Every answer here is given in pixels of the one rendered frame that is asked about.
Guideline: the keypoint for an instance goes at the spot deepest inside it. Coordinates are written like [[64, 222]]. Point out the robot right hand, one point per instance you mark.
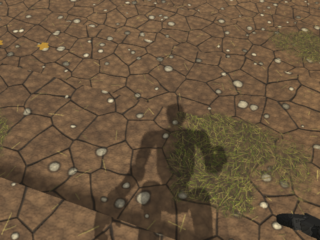
[[306, 223]]

